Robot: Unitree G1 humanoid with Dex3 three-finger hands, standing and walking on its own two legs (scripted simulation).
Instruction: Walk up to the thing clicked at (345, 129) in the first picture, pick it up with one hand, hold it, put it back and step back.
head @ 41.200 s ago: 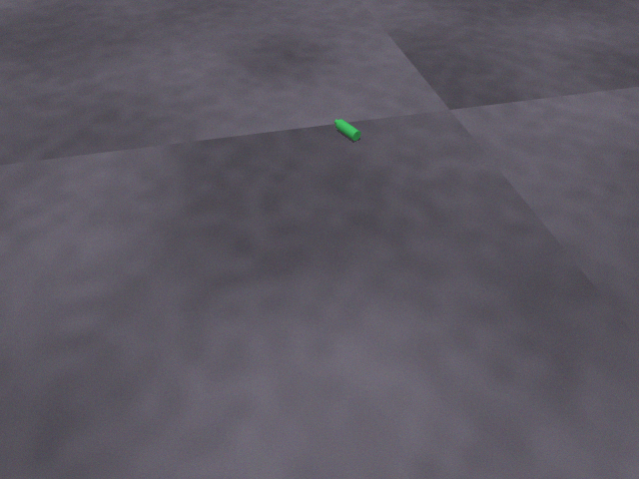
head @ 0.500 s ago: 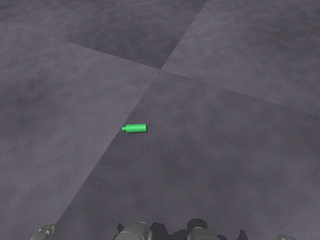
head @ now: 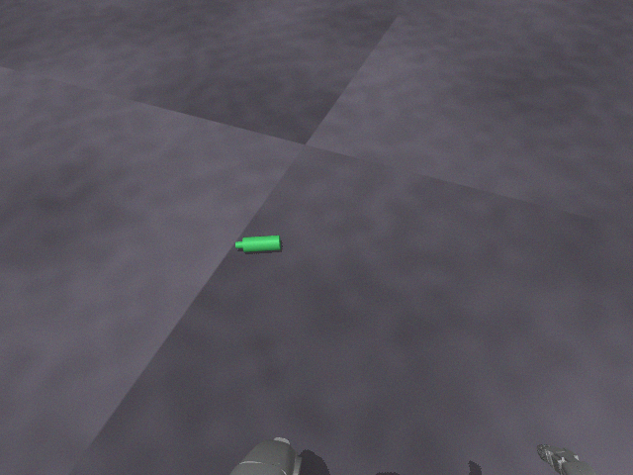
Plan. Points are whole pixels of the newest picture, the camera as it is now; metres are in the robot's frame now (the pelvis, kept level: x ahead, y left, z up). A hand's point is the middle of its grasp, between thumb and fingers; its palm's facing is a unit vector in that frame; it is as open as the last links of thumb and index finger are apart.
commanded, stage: step back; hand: left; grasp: from above
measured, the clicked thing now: (257, 243) +0.98 +0.32 -0.73
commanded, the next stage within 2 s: stand in 1.04 s
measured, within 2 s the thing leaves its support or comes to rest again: neither
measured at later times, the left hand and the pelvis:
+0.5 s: hand out of the picture +0.03 +0.28 -0.14, palm faces +0.08 -0.91 -0.40, open 7.4 cm; pelvis -0.02 +0.00 +0.00, yaw +4 degrees
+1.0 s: hand out of the picture +0.07 +0.30 -0.15, palm faces +0.10 -0.93 -0.34, open 7.4 cm; pelvis +0.02 +0.03 +0.01, yaw +5 degrees
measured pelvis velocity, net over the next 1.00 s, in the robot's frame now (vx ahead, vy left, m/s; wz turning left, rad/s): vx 0.02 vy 0.03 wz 0.08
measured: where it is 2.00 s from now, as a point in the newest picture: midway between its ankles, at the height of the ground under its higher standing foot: outside the picture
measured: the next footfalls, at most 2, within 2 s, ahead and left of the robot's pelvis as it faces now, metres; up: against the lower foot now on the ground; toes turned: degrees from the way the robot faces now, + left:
left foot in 0.18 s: +0.02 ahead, +0.14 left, +0.00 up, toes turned +2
left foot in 0.70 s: +0.09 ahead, +0.16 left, +0.00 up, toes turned +6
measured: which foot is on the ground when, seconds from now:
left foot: up 0.00-0.16, down 0.18-0.44, up 0.46-0.68, down 0.70-1.00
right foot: down 0.00-1.00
